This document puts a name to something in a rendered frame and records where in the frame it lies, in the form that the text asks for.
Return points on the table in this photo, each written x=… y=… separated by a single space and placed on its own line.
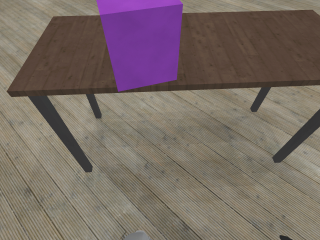
x=217 y=50

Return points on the carton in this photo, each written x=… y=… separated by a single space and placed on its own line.
x=143 y=40

